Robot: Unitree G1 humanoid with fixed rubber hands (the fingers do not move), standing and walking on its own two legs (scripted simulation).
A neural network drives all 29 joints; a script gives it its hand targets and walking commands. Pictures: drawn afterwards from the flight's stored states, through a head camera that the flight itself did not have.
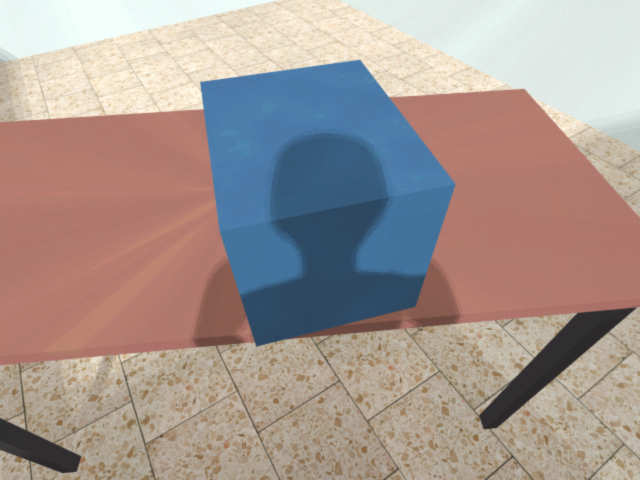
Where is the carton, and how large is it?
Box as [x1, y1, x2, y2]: [200, 60, 455, 346]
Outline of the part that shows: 360,60 200,82 219,229 256,346 415,306 455,184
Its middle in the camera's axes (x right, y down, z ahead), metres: -0.01 -0.07 +0.53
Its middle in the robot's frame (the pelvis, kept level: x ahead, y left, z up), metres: +0.46 +0.03 +0.11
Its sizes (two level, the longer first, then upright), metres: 0.284 0.227 0.225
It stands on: a table, 0.78 m high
